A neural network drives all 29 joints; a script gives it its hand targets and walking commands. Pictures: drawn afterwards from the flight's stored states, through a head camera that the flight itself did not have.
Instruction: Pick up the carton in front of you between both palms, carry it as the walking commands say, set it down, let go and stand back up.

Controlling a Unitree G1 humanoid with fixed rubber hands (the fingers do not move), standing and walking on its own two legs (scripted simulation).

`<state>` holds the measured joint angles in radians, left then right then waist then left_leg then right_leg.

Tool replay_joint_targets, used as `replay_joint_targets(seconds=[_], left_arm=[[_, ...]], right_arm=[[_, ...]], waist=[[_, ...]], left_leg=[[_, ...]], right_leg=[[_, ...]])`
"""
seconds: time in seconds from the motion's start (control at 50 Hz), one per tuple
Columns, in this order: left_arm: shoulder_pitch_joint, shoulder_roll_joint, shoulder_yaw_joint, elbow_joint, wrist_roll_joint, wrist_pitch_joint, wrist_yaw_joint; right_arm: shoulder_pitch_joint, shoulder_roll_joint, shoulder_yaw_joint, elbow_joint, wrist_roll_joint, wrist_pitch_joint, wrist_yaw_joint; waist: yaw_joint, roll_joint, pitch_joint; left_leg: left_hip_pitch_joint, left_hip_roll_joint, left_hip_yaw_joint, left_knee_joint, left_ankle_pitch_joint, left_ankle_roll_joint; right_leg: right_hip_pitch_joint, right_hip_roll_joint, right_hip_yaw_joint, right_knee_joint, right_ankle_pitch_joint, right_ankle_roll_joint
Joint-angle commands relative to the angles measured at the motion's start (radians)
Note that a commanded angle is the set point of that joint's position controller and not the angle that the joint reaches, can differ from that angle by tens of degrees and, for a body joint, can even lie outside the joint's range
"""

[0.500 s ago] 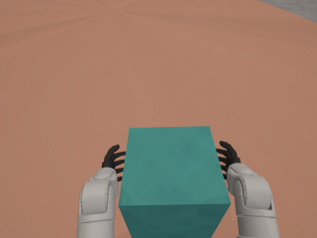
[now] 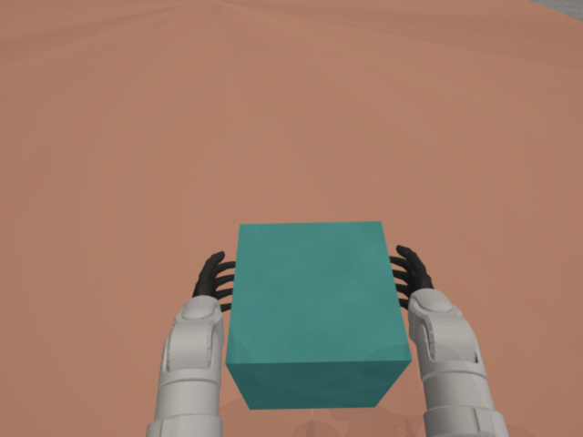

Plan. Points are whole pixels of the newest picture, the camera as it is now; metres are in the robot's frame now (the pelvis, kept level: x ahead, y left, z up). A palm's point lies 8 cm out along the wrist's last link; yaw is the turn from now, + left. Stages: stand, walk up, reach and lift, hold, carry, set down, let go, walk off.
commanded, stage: carry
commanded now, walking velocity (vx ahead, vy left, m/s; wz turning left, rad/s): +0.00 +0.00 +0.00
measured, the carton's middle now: (311, 321) +0.30 +0.00 -0.03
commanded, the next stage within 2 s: hold in 0.36 s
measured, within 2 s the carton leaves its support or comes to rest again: neither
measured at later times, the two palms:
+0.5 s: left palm (208, 311) +0.28 +0.15 +0.04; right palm (423, 301) +0.28 -0.15 +0.05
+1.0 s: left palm (247, 299) +0.35 +0.11 -0.04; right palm (430, 315) +0.31 -0.19 -0.04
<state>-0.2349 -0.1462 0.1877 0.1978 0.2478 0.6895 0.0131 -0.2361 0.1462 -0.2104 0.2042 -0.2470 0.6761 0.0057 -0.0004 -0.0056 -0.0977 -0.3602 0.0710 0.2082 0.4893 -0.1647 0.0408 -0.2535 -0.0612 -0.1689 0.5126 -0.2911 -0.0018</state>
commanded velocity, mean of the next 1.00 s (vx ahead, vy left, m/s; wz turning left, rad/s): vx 0.00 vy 0.00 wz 0.00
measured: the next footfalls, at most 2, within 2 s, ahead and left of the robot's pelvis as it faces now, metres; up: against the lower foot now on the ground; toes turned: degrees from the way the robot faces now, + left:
none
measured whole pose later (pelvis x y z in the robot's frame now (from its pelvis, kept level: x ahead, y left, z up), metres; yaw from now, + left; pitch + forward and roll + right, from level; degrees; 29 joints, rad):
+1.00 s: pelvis -0.04 +0.00 -0.03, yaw -8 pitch +4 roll +0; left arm -0.67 -0.14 0.54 0.63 0.47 0.40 -0.08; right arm -0.65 0.20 -0.58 0.62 -0.45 0.37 0.03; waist 0.02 -0.04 0.14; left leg -0.57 -0.02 0.00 0.73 -0.23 0.02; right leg -0.51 0.05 0.03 0.77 -0.33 -0.02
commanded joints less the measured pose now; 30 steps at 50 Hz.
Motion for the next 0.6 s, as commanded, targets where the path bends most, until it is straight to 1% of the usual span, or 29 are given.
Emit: replay_joint_targets(seconds=[0.0, 0.08, 0.34, 0.36, 0.38, 0.4, 0.42, 0.46, 0.5, 0.52, 0.58], left_arm=[[-0.394, -0.892, -0.568, -0.078, -0.241, -0.003, -0.2], [-0.376, -0.867, -0.557, -0.086, -0.236, 0.018, -0.197], [-0.388, -0.864, -0.558, -0.089, -0.239, 0.016, -0.197], [-0.297, -0.885, -0.54, -0.114, -0.254, 0.028, -0.204], [-0.332, -0.865, -0.531, -0.148, -0.234, 0.014, -0.2], [-0.309, -0.852, -0.522, -0.147, -0.212, 0.017, -0.199], [-0.324, -0.853, -0.529, -0.136, -0.213, 0.013, -0.194], [-0.327, -0.849, -0.535, -0.142, -0.22, 0.005, -0.188], [-0.342, -0.837, -0.535, -0.152, -0.215, 0.001, -0.183], [-0.367, -0.82, -0.516, -0.145, -0.206, -0.003, -0.182], [-0.466, -0.772, -0.435, -0.062, -0.166, -0.021, -0.186]], right_arm=[[-0.394, 0.859, 0.567, -0.068, 0.236, 0.005, 0.201], [-0.373, 0.834, 0.554, -0.074, 0.229, 0.027, 0.198], [-0.381, 0.833, 0.557, -0.08, 0.229, 0.027, 0.194], [-0.288, 0.867, 0.534, -0.06, 0.218, 0.029, 0.205], [-0.33, 0.848, 0.531, -0.106, 0.212, 0.009, 0.204], [-0.311, 0.831, 0.517, -0.106, 0.197, 0.009, 0.206], [-0.332, 0.837, 0.526, -0.093, 0.203, 0.003, 0.204], [-0.332, 0.821, 0.521, -0.09, 0.2, -0.007, 0.195], [-0.328, 0.808, 0.503, -0.083, 0.193, -0.015, 0.191], [-0.353, 0.799, 0.485, -0.068, 0.185, -0.02, 0.19], [-0.455, 0.777, 0.405, 0.023, 0.148, -0.047, 0.187]], waist=[[0.001, 0.016, -0.237], [0.002, 0.012, -0.224], [0.002, 0.006, -0.217], [0.001, -0.054, -0.075], [-0.013, -0.046, -0.128], [0.001, -0.009, -0.137], [0.002, -0.021, -0.142], [-0.002, -0.015, -0.137], [-0.007, 0.002, -0.106], [-0.002, 0.004, -0.081], [0.007, -0.004, 0.015]], left_leg=[[0.168, 0.113, -0.143, -0.062, 0.126, -0.009], [0.159, 0.112, -0.139, -0.057, 0.135, -0.01], [0.159, 0.109, -0.132, -0.053, 0.131, -0.013], [0.446, -0.142, -0.287, -0.069, 0.328, 0.002], [0.522, -0.128, -0.306, -0.066, 0.386, -0.002], [0.53, -0.127, -0.304, -0.075, 0.391, -0.012], [0.554, -0.129, -0.3, -0.076, 0.409, -0.017], [0.563, -0.133, -0.302, -0.086, 0.375, -0.017], [0.576, -0.132, -0.299, -0.094, 0.327, -0.018], [0.574, -0.132, -0.294, -0.097, 0.281, -0.017], [0.551, -0.137, -0.278, -0.092, 0.09, -0.012]], right_leg=[[0.012, -0.1, 0.106, -0.083, 0.106, -0.015], [0.006, -0.102, 0.107, -0.083, 0.117, -0.015], [0.004, -0.102, 0.109, -0.087, 0.127, -0.015], [0.015, 0.136, 0.238, -0.167, 0.32, -0.034], [-0.01, 0.12, 0.271, -0.162, 0.361, -0.046], [0.021, 0.121, 0.282, -0.167, 0.348, -0.047], [0.013, 0.123, 0.288, -0.174, 0.357, -0.04], [0.042, 0.128, 0.293, -0.188, 0.335, -0.038], [0.025, 0.124, 0.293, -0.202, 0.271, -0.046], [0.007, 0.119, 0.292, -0.208, 0.227, -0.051], [-0.074, 0.102, 0.287, -0.217, 0.044, -0.068]])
